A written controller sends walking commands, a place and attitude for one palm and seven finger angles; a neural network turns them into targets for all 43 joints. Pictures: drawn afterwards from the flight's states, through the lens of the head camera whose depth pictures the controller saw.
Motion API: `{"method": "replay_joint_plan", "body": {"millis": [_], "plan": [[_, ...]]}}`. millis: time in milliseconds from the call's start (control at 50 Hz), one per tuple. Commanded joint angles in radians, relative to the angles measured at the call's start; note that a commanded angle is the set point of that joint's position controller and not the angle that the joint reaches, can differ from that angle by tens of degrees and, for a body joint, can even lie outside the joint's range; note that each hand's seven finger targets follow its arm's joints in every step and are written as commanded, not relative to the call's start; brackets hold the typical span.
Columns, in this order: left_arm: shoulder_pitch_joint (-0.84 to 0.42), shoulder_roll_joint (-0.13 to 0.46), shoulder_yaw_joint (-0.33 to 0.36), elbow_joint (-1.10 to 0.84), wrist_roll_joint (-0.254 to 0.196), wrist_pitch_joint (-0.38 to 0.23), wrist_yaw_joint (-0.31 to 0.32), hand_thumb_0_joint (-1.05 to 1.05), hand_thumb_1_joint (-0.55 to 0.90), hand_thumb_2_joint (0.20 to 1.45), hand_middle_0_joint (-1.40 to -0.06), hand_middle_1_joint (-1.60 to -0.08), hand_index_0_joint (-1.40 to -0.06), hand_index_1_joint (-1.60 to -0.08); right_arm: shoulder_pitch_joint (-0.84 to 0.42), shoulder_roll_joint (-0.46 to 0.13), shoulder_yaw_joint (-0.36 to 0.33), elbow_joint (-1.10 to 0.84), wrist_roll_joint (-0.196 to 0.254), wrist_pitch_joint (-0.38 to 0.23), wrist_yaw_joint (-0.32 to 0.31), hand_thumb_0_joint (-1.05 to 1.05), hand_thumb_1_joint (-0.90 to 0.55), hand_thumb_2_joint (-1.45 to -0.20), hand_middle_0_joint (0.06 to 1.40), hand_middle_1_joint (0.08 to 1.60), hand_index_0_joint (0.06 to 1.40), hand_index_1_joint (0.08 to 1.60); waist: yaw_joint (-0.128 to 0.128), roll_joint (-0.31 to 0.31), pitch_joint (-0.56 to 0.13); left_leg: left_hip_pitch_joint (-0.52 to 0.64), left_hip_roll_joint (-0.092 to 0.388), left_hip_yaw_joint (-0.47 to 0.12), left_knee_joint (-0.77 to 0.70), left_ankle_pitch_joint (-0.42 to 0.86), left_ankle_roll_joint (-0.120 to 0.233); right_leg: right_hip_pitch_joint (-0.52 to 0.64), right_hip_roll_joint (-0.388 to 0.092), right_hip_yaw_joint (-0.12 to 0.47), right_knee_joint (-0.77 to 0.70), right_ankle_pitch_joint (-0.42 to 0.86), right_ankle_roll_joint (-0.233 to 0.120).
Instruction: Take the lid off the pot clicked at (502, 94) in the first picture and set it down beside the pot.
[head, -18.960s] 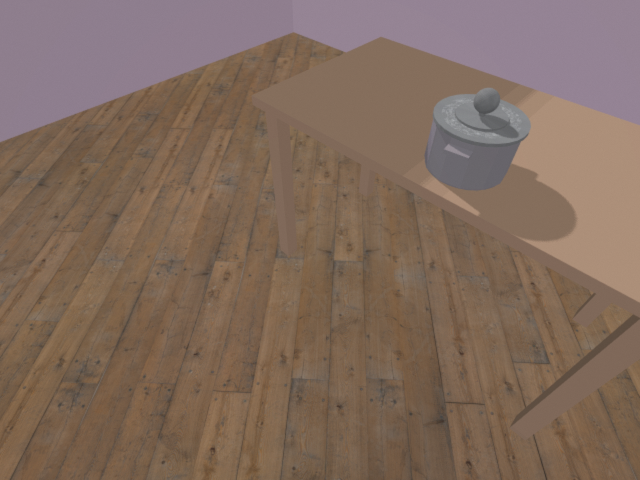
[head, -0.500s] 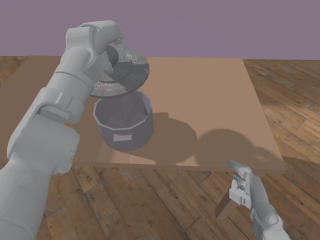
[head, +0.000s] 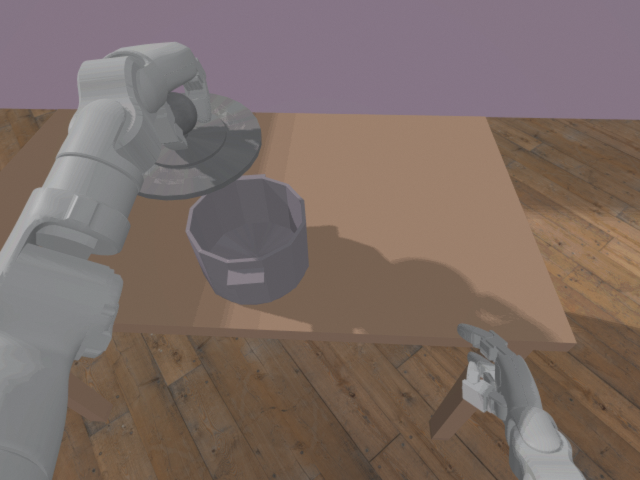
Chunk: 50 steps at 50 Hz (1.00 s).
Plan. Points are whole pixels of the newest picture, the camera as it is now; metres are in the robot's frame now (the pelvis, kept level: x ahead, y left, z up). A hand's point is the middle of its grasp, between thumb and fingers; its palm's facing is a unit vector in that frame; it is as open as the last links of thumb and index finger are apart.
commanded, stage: move the lid sideways beside the pot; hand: left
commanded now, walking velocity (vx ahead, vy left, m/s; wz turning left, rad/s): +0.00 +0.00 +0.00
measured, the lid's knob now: (175, 114) +0.48 +0.19 +0.22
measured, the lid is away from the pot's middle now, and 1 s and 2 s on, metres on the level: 0.06 0.18 0.24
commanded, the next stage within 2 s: none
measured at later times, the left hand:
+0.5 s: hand (107, 133) +0.44 +0.26 +0.22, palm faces -0.27 -0.09 -0.96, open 7.2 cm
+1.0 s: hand (67, 137) +0.44 +0.31 +0.22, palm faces -0.29 -0.08 -0.95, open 7.1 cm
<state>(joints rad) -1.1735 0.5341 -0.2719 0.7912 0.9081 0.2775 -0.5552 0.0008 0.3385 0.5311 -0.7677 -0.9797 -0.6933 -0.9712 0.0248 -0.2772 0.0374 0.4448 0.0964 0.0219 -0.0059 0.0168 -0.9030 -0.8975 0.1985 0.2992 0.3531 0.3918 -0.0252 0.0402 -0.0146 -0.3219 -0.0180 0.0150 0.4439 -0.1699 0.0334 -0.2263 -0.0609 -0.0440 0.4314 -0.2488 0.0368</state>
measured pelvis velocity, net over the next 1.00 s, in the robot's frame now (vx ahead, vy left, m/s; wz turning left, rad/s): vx -0.01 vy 0.02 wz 0.01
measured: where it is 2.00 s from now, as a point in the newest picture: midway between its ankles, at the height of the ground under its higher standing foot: outside the picture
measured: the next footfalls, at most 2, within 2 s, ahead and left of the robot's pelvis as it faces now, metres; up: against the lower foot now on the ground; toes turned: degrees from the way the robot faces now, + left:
none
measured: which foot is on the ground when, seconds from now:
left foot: down 0.00-1.00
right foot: down 0.00-1.00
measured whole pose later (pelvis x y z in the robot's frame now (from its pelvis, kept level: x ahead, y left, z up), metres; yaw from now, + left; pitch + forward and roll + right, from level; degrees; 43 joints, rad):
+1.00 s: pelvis -0.01 +0.02 +0.00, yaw +1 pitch +3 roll -2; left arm -1.17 0.73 -0.21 0.85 0.91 0.10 -0.59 0.00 0.34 0.53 -0.77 -0.98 -0.69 -0.97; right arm 0.02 -0.30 0.04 0.47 0.11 -0.02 -0.05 0.02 -0.90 -0.90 0.20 0.30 0.28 0.35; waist -0.01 0.01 0.02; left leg -0.35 -0.03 0.00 0.47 -0.17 0.06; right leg -0.22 -0.07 -0.05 0.40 -0.23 0.03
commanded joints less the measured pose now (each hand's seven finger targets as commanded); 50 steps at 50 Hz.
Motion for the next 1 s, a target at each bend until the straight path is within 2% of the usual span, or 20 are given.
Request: {"method": "replay_joint_plan", "body": {"millis": [0,40,100,160,200,260,300,320,400,460,480,520,700,740,780,800,840,880,940,980], "plan": [[-0.651,0.27,0.119,-0.218,0.026,-0.016,0.053,0.0,0.813,0.721,-0.946,-1.067,-0.88,-1.06,0.026,-0.135,-0.041,0.043,-0.013,0.071,-0.019,0.0,-0.9,-0.9,0.2,0.3,0.2,0.3,-0.012,0.021,-0.374,0.323,-0.02,-0.047,-0.007,0.22,0.025,-0.038,0.068,-0.024,-0.044,0.265,-0.08],[-0.684,0.282,0.116,-0.295,0.023,-0.029,0.056,0.0,0.813,0.721,-0.946,-1.067,-0.88,-1.06,0.021,-0.135,-0.042,0.031,-0.013,0.069,-0.018,0.0,-0.9,-0.9,0.2,0.3,0.2,0.3,-0.012,0.076,-0.415,0.357,-0.02,-0.052,-0.006,0.256,0.022,-0.033,0.068,-0.021,-0.041,0.27,-0.082],[-0.659,0.292,0.119,-0.218,0.022,-0.033,0.051,0.0,0.813,0.721,-0.946,-1.067,-0.88,-1.06,0.028,-0.139,-0.038,0.057,-0.008,0.072,-0.022,0.0,-0.9,-0.9,0.2,0.3,0.2,0.3,-0.014,0.06,-0.353,0.323,-0.016,-0.054,-0.015,0.192,0.019,-0.05,0.07,-0.031,-0.05,0.226,-0.083],[-0.701,0.321,0.133,-0.297,0.02,-0.053,0.053,0.0,0.813,0.721,-0.946,-1.067,-0.88,-1.06,0.024,-0.141,-0.04,0.045,-0.012,0.062,-0.026,0.0,-0.9,-0.9,0.2,0.3,0.2,0.3,-0.008,0.104,-0.416,0.366,-0.018,-0.057,-0.013,0.202,0.021,-0.041,0.069,-0.027,-0.049,0.225,-0.084],[-0.657,0.301,0.119,-0.224,0.018,-0.056,0.049,0.0,0.813,0.721,-0.946,-1.067,-0.88,-1.06,0.033,-0.139,-0.039,0.059,-0.009,0.06,-0.032,0.0,-0.9,-0.9,0.2,0.3,0.2,0.3,-0.013,0.068,-0.383,0.35,-0.016,-0.057,-0.014,0.194,0.022,-0.056,0.071,-0.032,-0.053,0.212,-0.082],[-0.656,0.354,0.152,-0.217,0.017,-0.071,0.047,0.0,0.813,0.721,-0.946,-1.067,-0.88,-1.06,0.034,-0.145,-0.038,0.063,-0.008,0.06,-0.036,0.0,-0.9,-0.9,0.2,0.3,0.2,0.3,-0.009,0.05,-0.378,0.33,-0.016,-0.052,-0.016,0.174,0.025,-0.035,0.069,-0.03,-0.058,0.218,-0.08],[-0.685,0.357,0.142,-0.242,0.017,-0.082,0.048,0.0,0.813,0.721,-0.946,-1.067,-0.88,-1.06,0.029,-0.147,-0.038,0.061,-0.006,0.059,-0.037,0.0,-0.9,-0.9,0.2,0.3,0.2,0.3,-0.009,0.088,-0.385,0.343,-0.013,-0.056,-0.021,0.176,0.021,-0.044,0.068,-0.032,-0.054,0.205,-0.082],[-0.682,0.322,0.11,-0.249,0.007,-0.087,0.047,0.0,0.813,0.721,-0.946,-1.067,-0.88,-1.06,0.029,-0.145,-0.039,0.059,-0.006,0.055,-0.037,0.0,-0.9,-0.9,0.2,0.3,0.2,0.3,-0.016,0.105,-0.375,0.348,-0.015,-0.063,-0.016,0.196,0.019,-0.057,0.067,-0.036,-0.055,0.205,-0.086],[-0.641,0.349,0.138,-0.182,0.01,-0.093,0.039,0.0,0.813,0.721,-0.946,-1.067,-0.88,-1.06,0.05,-0.151,-0.039,0.08,-0.006,0.055,-0.039,0.0,-0.9,-0.9,0.2,0.3,0.2,0.3,-0.013,0.059,-0.359,0.331,-0.012,-0.063,-0.019,0.152,0.022,-0.062,0.071,-0.038,-0.063,0.178,-0.08],[-0.66,0.353,0.13,-0.182,0.015,-0.106,0.04,0.0,0.813,0.721,-0.946,-1.067,-0.88,-1.06,0.048,-0.152,-0.038,0.08,-0.006,0.055,-0.043,0.0,-0.9,-0.9,0.2,0.3,0.2,0.3,-0.017,0.085,-0.349,0.331,-0.01,-0.061,-0.019,0.147,0.021,-0.072,0.07,-0.041,-0.063,0.166,-0.081],[-0.676,0.395,0.157,-0.217,0.017,-0.115,0.043,0.0,0.813,0.721,-0.946,-1.067,-0.88,-1.06,0.051,-0.156,-0.038,0.078,-0.005,0.055,-0.042,0.0,-0.9,-0.9,0.2,0.3,0.2,0.3,-0.009,0.082,-0.374,0.34,-0.008,-0.066,-0.024,0.153,0.019,-0.055,0.069,-0.04,-0.062,0.169,-0.081],[-0.69,0.36,0.126,-0.256,0.003,-0.127,0.041,0.0,0.813,0.721,-0.946,-1.067,-0.88,-1.06,0.047,-0.154,-0.042,0.072,-0.005,0.049,-0.043,0.0,-0.9,-0.9,0.2,0.3,0.2,0.3,-0.016,0.118,-0.387,0.369,-0.007,-0.069,-0.013,0.198,0.017,-0.068,0.067,-0.041,-0.059,0.182,-0.084],[-0.639,0.398,0.145,-0.138,0.011,-0.145,0.032,0.0,0.813,0.721,-0.946,-1.067,-0.88,-1.06,0.072,-0.162,-0.036,0.097,-0.001,0.044,-0.055,0.0,-0.9,-0.9,0.2,0.3,0.2,0.3,-0.02,0.078,-0.329,0.321,-0.004,-0.064,-0.021,0.12,0.022,-0.081,0.071,-0.042,-0.073,0.144,-0.078],[-0.703,0.468,0.183,-0.233,0.019,-0.165,0.041,0.0,0.813,0.721,-0.946,-1.067,-0.88,-1.06,0.073,-0.168,-0.037,0.082,-0.006,0.039,-0.056,0.0,-0.9,-0.9,0.2,0.3,0.2,0.3,-0.009,0.139,-0.402,0.361,-0.005,-0.069,-0.021,0.17,0.017,-0.051,0.067,-0.039,-0.062,0.166,-0.082],[-0.689,0.425,0.152,-0.214,0.018,-0.169,0.037,0.0,0.813,0.721,-0.946,-1.067,-0.88,-1.06,0.076,-0.162,-0.035,0.089,-0.002,0.037,-0.059,0.0,-0.9,-0.9,0.2,0.3,0.2,0.3,-0.015,0.145,-0.383,0.376,0.001,-0.072,-0.013,0.2,0.017,-0.074,0.069,-0.042,-0.063,0.172,-0.081],[-0.692,0.459,0.182,-0.226,0.016,-0.173,0.038,0.0,0.813,0.721,-0.946,-1.067,-0.88,-1.06,0.08,-0.166,-0.037,0.086,-0.006,0.037,-0.059,0.0,-0.9,-0.9,0.2,0.3,0.2,0.3,-0.009,0.161,-0.399,0.383,0.001,-0.076,-0.012,0.212,0.015,-0.068,0.068,-0.04,-0.062,0.175,-0.082],[-0.65,0.468,0.19,-0.193,0.015,-0.179,0.036,0.0,0.813,0.721,-0.946,-1.067,-0.88,-1.06,0.089,-0.165,-0.035,0.084,-0.005,0.036,-0.061,0.0,-0.9,-0.9,0.2,0.3,0.2,0.3,-0.013,0.121,-0.394,0.374,0.0,-0.077,-0.009,0.252,0.016,-0.058,0.072,-0.042,-0.061,0.193,-0.08],[-0.612,0.449,0.173,-0.113,0.009,-0.173,0.025,0.0,0.813,0.721,-0.946,-1.067,-0.88,-1.06,0.095,-0.169,-0.034,0.101,0.002,0.043,-0.06,0.0,-0.9,-0.9,0.2,0.3,0.2,0.3,-0.02,0.076,-0.315,0.322,0.005,-0.07,-0.018,0.164,0.019,-0.08,0.071,-0.048,-0.073,0.162,-0.075],[-0.668,0.491,0.188,-0.208,0.023,-0.191,0.036,0.0,0.813,0.721,-0.946,-1.067,-0.88,-1.06,0.097,-0.171,-0.036,0.081,-0.004,0.037,-0.06,0.0,-0.9,-0.9,0.2,0.3,0.2,0.3,-0.011,0.162,-0.399,0.367,0.0,-0.072,-0.009,0.228,0.017,-0.06,0.069,-0.042,-0.062,0.179,-0.08],[-0.642,0.492,0.196,-0.171,0.026,-0.196,0.032,0.0,0.813,0.721,-0.946,-1.067,-0.88,-1.06,0.105,-0.172,-0.035,0.088,-0.002,0.037,-0.063,0.0,-0.9,-0.9,0.2,0.3,0.2,0.3,-0.012,0.135,-0.377,0.37,0.008,-0.075,-0.003,0.238,0.017,-0.075,0.071,-0.045,-0.064,0.182,-0.078]]}}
